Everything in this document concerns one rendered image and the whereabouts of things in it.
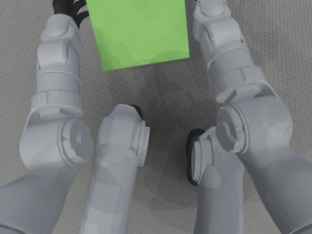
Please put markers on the right robot upper arm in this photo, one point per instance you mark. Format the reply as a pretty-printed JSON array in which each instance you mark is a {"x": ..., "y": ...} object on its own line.
[{"x": 258, "y": 130}]

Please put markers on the robot right forearm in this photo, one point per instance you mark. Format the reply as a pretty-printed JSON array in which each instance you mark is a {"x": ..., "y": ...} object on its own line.
[{"x": 226, "y": 54}]

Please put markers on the left robot foot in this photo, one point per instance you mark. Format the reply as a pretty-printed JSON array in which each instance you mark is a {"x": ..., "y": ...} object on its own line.
[{"x": 138, "y": 110}]

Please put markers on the carton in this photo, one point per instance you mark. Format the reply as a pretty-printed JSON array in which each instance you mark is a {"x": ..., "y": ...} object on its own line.
[{"x": 131, "y": 33}]

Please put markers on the robot left forearm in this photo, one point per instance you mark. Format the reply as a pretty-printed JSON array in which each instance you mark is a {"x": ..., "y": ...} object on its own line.
[{"x": 58, "y": 73}]

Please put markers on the robot left shin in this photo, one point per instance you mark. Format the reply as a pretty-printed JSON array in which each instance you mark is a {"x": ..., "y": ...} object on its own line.
[{"x": 105, "y": 125}]

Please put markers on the left robot upper arm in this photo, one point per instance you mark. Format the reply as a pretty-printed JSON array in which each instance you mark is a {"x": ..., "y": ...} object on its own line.
[{"x": 53, "y": 153}]

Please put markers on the left robot hand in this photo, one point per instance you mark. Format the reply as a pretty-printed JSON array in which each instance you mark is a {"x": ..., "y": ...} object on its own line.
[{"x": 71, "y": 8}]

